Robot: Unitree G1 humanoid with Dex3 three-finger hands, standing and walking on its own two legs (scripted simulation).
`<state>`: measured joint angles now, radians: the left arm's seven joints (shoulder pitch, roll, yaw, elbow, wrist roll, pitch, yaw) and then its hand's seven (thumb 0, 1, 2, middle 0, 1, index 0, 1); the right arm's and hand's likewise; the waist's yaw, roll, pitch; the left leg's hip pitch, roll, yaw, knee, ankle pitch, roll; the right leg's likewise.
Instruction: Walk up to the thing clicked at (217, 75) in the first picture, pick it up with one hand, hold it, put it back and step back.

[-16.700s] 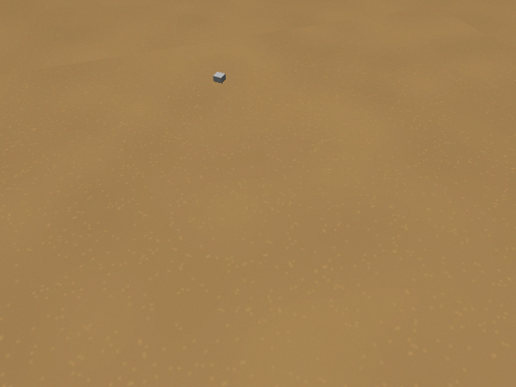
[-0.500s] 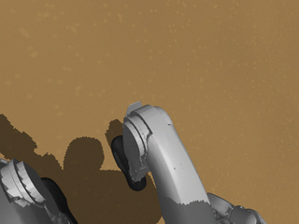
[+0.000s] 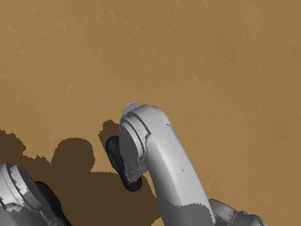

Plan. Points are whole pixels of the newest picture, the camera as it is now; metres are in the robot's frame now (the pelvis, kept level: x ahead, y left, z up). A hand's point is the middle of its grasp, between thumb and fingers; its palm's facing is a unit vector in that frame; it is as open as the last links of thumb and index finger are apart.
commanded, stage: close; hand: left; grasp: from above
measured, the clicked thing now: out of the picture +0.42 +0.33 -0.29
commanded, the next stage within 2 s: settle in 1.28 s
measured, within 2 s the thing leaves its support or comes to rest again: leaves its support in 1.70 s
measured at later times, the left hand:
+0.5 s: hand out of the picture +0.43 +0.32 -0.26, palm faces -0.03 -0.47 -0.88, open 9.6 cm
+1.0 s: hand out of the picture +0.43 +0.32 -0.25, palm faces -0.03 -0.46 -0.88, open 9.3 cm
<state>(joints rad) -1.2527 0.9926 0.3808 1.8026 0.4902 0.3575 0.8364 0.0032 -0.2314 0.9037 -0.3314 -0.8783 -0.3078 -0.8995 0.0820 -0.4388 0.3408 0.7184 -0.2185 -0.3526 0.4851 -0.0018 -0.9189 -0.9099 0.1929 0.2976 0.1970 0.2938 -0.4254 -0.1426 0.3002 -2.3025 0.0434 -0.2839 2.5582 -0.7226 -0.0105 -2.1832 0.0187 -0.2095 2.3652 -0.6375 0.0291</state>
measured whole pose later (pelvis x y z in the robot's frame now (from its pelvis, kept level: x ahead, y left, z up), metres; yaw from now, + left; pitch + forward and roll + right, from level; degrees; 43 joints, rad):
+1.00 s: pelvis +0.00 +0.00 +0.00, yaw -1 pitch +24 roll -15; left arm -1.23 1.01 0.38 1.80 0.49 0.35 0.83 0.00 0.15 0.36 -0.73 -0.40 -0.76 -0.42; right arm 0.08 -0.44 0.36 0.70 -0.21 -0.37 0.47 0.00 -0.91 -0.91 0.19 0.30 0.20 0.29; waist -0.43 -0.15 0.31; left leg -2.30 0.05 -0.30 2.56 -0.73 -0.01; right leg -2.18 0.03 -0.22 2.35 -0.63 0.03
